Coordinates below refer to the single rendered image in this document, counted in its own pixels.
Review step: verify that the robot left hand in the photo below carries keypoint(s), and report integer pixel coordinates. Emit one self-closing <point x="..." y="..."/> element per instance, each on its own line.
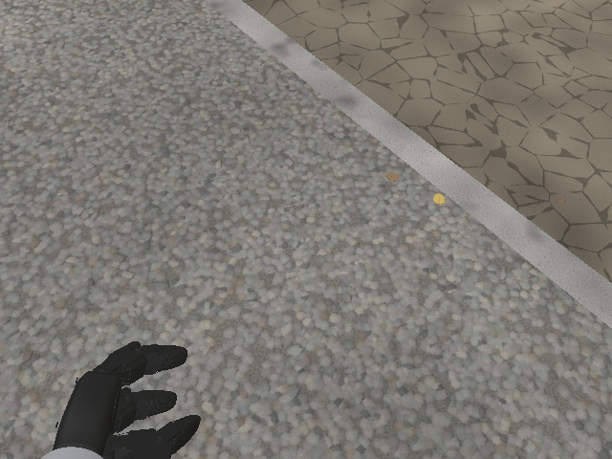
<point x="98" y="407"/>

